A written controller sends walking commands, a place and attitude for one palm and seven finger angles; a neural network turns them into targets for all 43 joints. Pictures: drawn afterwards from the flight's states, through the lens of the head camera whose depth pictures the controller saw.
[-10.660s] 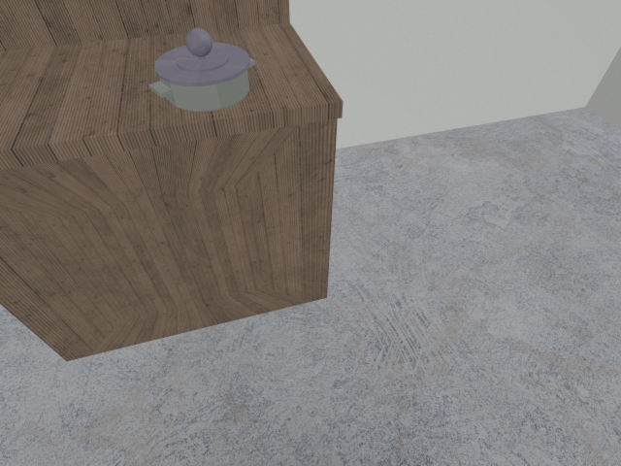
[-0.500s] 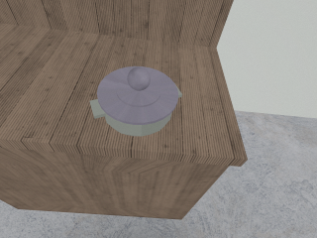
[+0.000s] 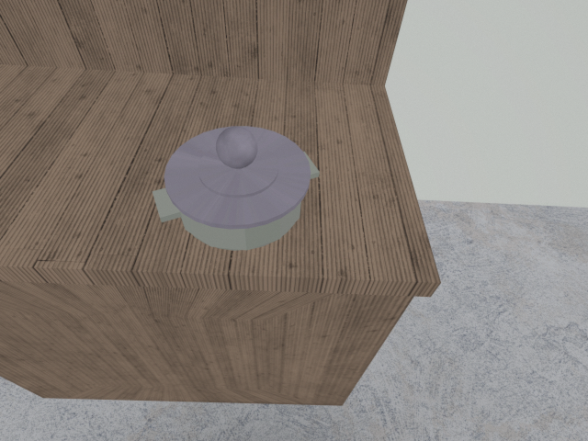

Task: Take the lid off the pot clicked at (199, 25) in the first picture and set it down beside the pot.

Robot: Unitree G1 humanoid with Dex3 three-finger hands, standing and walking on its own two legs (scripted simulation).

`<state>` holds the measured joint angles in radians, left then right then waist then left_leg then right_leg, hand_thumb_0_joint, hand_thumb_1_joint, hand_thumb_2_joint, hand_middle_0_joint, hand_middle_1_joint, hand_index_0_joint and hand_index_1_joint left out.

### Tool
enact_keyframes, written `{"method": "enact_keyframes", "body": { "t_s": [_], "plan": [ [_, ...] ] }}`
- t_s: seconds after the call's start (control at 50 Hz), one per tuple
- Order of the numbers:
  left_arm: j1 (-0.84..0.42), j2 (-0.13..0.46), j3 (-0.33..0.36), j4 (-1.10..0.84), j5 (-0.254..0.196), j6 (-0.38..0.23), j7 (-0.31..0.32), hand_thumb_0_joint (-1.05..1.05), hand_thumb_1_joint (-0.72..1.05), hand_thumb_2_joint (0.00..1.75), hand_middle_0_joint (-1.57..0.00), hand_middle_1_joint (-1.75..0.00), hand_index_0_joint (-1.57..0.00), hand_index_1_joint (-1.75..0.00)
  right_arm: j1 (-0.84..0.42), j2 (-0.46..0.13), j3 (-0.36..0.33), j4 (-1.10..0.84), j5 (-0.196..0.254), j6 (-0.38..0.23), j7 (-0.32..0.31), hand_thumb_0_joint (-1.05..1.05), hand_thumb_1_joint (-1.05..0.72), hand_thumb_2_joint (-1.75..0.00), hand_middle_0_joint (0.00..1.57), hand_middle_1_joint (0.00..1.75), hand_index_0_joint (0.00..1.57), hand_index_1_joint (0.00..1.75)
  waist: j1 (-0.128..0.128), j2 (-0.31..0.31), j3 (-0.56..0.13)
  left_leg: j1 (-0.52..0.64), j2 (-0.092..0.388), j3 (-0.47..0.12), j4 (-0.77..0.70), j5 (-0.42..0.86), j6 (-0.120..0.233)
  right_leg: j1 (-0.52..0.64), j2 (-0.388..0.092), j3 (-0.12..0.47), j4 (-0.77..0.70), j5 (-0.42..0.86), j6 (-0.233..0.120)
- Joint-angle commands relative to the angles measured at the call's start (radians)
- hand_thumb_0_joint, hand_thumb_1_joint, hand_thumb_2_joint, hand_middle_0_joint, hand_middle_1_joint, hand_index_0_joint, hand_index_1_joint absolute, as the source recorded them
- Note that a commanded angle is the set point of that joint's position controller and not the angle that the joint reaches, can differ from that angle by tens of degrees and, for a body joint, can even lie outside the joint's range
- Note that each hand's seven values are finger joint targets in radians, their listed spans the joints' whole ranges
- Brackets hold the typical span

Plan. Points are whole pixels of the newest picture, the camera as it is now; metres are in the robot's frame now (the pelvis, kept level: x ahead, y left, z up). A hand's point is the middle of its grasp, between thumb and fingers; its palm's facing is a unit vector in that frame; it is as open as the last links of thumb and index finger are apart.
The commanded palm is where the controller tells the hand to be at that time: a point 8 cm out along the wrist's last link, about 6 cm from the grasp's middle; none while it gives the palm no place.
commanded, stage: come to a stop and stand still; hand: left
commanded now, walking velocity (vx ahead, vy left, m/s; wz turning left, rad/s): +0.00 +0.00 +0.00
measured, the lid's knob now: (237, 147) +0.44 +0.10 +0.17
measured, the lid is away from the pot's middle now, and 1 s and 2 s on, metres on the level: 0.00 0.00 0.00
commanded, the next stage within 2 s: look again from close up in 0.66 s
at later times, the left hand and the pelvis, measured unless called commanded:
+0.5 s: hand out of the picture +0.00 +0.13 -0.18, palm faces +0.04 -0.99 -0.13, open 7.4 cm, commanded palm none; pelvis +0.03 -0.01 +0.00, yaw -1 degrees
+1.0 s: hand out of the picture +0.04 +0.19 -0.18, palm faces +0.02 -0.97 -0.23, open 7.4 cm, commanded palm none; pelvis +0.02 +0.01 -0.01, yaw +0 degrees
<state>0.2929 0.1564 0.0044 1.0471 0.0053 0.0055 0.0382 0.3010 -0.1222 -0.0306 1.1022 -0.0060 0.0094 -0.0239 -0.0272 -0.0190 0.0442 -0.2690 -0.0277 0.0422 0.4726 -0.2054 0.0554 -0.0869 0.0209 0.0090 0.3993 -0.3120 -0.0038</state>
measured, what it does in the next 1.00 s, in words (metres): stands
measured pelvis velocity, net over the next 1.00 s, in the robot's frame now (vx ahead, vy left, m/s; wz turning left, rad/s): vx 0.02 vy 0.01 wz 0.00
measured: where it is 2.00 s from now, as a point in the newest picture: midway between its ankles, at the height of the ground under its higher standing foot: outside the picture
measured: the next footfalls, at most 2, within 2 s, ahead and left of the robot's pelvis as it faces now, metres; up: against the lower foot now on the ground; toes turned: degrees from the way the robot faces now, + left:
none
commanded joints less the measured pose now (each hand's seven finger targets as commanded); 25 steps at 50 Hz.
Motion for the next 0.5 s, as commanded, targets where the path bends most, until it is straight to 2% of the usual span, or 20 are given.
{"method": "enact_keyframes", "body": {
  "t_s": [0.0,0.02,0.12,0.18,0.26,0.3,0.32,0.38,0.42,0.48],
  "plan": [
    [0.086,0.072,0.005,-0.016,0.000,-0.022,0.007,0.00,0.90,0.90,-0.20,-0.30,-0.20,-0.30,0.033,-0.094,-0.006,-0.032,0.004,-0.025,-0.006,0.00,-0.90,-0.90,0.20,0.30,0.20,0.30,0.014,0.015,0.041,0.069,0.117,-0.139,-0.097,0.011,-0.018,-0.108,-0.100,0.081,-0.096,0.115,-0.039],
    [0.087,0.072,0.005,-0.015,-0.002,-0.024,0.008,0.00,0.90,0.90,-0.20,-0.30,-0.20,-0.30,0.036,-0.089,-0.005,-0.028,0.005,-0.028,-0.006,0.00,-0.90,-0.90,0.20,0.30,0.20,0.30,0.015,-0.004,0.044,0.063,0.114,-0.134,-0.093,0.037,-0.018,-0.096,-0.097,0.086,-0.097,0.136,-0.039],
    [0.126,0.060,0.002,0.006,-0.003,-0.033,0.010,0.00,0.90,0.90,-0.20,-0.30,-0.20,-0.30,0.038,-0.080,0.000,-0.009,0.008,-0.034,-0.010,0.00,-0.90,-0.90,0.20,0.30,0.20,0.30,0.019,-0.025,0.025,0.102,0.114,-0.113,-0.065,0.114,-0.016,-0.083,-0.106,0.092,-0.093,0.214,-0.035],
    [0.140,0.052,0.001,0.015,-0.001,-0.034,0.012,0.00,0.90,0.90,-0.20,-0.30,-0.20,-0.30,0.036,-0.073,0.003,0.000,0.009,-0.035,-0.013,0.00,-0.90,-0.90,0.20,0.30,0.20,0.30,0.018,0.010,0.042,0.108,0.113,-0.108,-0.062,0.132,-0.018,-0.092,-0.108,0.095,-0.091,0.233,-0.035],
    [0.153,0.047,0.001,0.026,-0.001,-0.035,0.013,0.00,0.90,0.90,-0.20,-0.30,-0.20,-0.30,0.032,-0.072,0.005,0.005,0.009,-0.037,-0.015,0.00,-0.90,-0.90,0.20,0.30,0.20,0.30,0.020,0.005,0.039,0.114,0.114,-0.105,-0.058,0.157,-0.017,-0.082,-0.108,0.094,-0.088,0.256,-0.033],
    [0.159,0.047,0.001,0.028,-0.001,-0.037,0.013,0.00,0.90,0.90,-0.20,-0.30,-0.20,-0.30,0.032,-0.072,0.007,0.006,0.010,-0.041,-0.017,0.00,-0.90,-0.90,0.20,0.30,0.20,0.30,0.023,0.023,0.010,0.136,0.116,-0.105,-0.050,0.206,-0.015,-0.065,-0.112,0.093,-0.080,0.302,-0.033],
    [0.158,0.052,0.002,0.029,-0.002,-0.036,0.014,0.00,0.90,0.90,-0.20,-0.30,-0.20,-0.30,0.030,-0.072,0.007,0.006,0.009,-0.042,-0.017,0.00,-0.90,-0.90,0.20,0.30,0.20,0.30,0.024,-0.001,0.015,0.129,0.117,-0.105,-0.047,0.212,-0.013,-0.057,-0.109,0.092,-0.081,0.309,-0.030],
    [0.162,0.046,0.001,0.034,0.000,-0.036,0.015,0.00,0.90,0.90,-0.20,-0.30,-0.20,-0.30,0.022,-0.075,0.008,0.006,0.010,-0.041,-0.018,0.00,-0.90,-0.90,0.20,0.30,0.20,0.30,0.024,0.021,0.023,0.136,0.118,-0.101,-0.049,0.229,-0.014,-0.061,-0.113,0.091,-0.080,0.327,-0.028],
    [0.163,0.048,0.002,0.032,-0.002,-0.036,0.015,0.00,0.90,0.90,-0.20,-0.30,-0.20,-0.30,0.022,-0.079,0.010,0.003,0.009,-0.043,-0.018,0.00,-0.90,-0.90,0.20,0.30,0.20,0.30,0.026,-0.008,0.019,0.135,0.120,-0.105,-0.047,0.242,-0.011,-0.051,-0.110,0.088,-0.080,0.332,-0.027],
    [0.159,0.048,0.001,0.031,0.000,-0.036,0.016,0.00,0.90,0.90,-0.20,-0.30,-0.20,-0.30,0.022,-0.083,0.011,0.003,0.008,-0.042,-0.020,0.00,-0.90,-0.90,0.20,0.30,0.20,0.30,0.024,0.017,0.009,0.150,0.122,-0.102,-0.050,0.274,-0.011,-0.048,-0.114,0.085,-0.075,0.347,-0.029]
  ]
}}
